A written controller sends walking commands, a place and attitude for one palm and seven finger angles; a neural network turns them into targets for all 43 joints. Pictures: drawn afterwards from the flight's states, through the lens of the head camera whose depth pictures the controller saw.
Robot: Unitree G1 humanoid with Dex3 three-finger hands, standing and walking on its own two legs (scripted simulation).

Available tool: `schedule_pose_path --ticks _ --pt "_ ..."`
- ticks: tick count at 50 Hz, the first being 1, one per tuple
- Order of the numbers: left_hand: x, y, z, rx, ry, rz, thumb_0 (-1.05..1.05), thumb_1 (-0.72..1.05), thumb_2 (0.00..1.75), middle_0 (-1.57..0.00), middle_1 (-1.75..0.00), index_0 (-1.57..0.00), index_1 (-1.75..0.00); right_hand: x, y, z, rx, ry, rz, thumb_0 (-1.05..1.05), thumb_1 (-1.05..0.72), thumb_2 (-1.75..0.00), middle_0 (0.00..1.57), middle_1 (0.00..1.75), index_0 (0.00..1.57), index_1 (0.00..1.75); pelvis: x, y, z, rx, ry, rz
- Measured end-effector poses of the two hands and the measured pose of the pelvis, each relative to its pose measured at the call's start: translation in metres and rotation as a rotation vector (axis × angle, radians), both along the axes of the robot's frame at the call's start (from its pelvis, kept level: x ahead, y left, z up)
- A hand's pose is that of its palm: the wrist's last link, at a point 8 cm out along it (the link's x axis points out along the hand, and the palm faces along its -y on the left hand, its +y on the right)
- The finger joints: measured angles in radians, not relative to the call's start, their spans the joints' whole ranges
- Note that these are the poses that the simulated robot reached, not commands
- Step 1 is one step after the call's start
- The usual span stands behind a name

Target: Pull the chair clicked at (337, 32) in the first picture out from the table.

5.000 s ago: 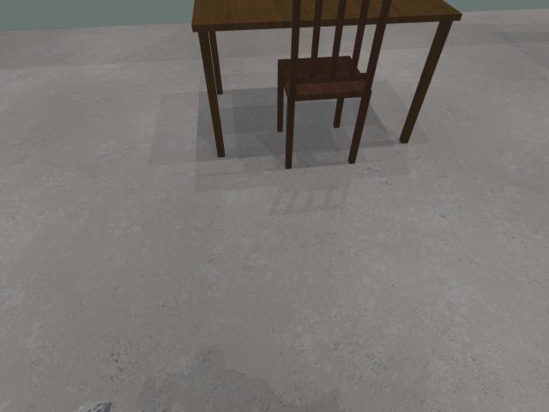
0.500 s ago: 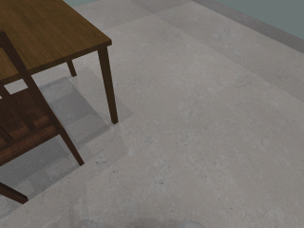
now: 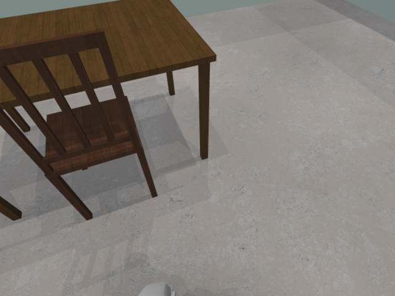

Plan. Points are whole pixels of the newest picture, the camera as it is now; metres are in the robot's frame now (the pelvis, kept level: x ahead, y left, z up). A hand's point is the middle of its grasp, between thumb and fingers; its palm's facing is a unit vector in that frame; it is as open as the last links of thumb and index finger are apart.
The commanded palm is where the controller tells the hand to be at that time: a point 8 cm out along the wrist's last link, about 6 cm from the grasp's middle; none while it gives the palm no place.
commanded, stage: turn to face it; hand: left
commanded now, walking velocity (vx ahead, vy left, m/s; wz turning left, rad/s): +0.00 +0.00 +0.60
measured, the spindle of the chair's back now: (66, 110) +0.66 +0.47 -0.05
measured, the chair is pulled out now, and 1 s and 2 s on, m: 0.00 0.00 0.00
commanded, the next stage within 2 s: take the last steps up to it in 0.62 s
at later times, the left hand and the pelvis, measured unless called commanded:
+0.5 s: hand out of the picture +0.02 +0.27 -0.16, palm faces +0.27 -0.92 -0.27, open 7.3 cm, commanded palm none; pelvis -0.01 +0.04 +0.00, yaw +14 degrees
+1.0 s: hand out of the picture -0.10 +0.22 -0.17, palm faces +0.47 -0.86 -0.22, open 7.3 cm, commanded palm none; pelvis -0.01 +0.05 +0.00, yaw +24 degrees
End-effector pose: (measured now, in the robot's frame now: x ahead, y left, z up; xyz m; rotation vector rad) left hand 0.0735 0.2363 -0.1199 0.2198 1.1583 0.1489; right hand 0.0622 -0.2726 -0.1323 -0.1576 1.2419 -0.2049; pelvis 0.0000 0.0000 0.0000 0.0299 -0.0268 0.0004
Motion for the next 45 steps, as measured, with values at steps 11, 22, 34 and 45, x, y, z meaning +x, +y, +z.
schedule_pose_path --ticks 11,22,34,45 --pt "-0.091 0.075 -0.037 -0.006 0.168 0.220 0.00 0.91 0.90 -0.21 -0.30 -0.21 -0.30 0.069 0.068 0.012 -0.057 -0.107 0.236 0.00 -0.91 -0.90 0.20 0.30 0.20 0.30 -0.012 0.040 -0.014 -0.035 0.025 0.128" --pt "-0.080 0.088 -0.008 0.017 0.061 0.284 0.00 0.91 0.90 -0.20 -0.30 -0.20 -0.30 0.059 0.097 0.012 -0.007 -0.057 0.295 0.00 -0.90 -0.90 0.20 0.30 0.21 0.30 -0.014 0.045 0.002 -0.045 0.018 0.224" --pt "-0.073 0.034 0.005 0.034 -0.035 0.316 0.00 0.91 0.90 -0.20 -0.30 -0.20 -0.30 0.045 0.067 -0.020 0.056 0.045 0.307 0.00 -0.90 -0.90 0.20 0.30 0.20 0.30 -0.011 0.014 -0.004 -0.012 0.009 0.318" --pt "-0.144 0.016 -0.002 -0.034 0.066 0.459 0.00 0.91 0.90 -0.21 -0.30 -0.21 -0.30 0.054 0.076 -0.007 0.022 0.105 0.417 0.00 -0.91 -0.90 0.20 0.30 0.20 0.30 -0.012 0.023 0.005 -0.012 0.014 0.399"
